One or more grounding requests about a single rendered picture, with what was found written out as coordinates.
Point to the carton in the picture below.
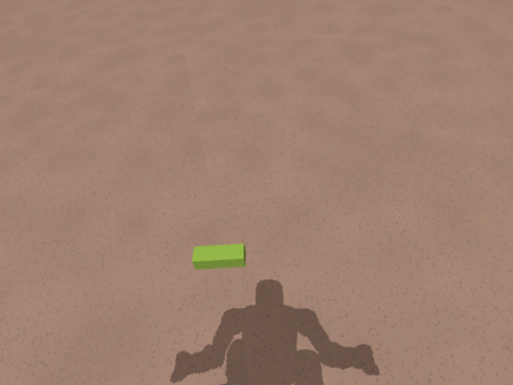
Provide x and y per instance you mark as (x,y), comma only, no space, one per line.
(218,256)

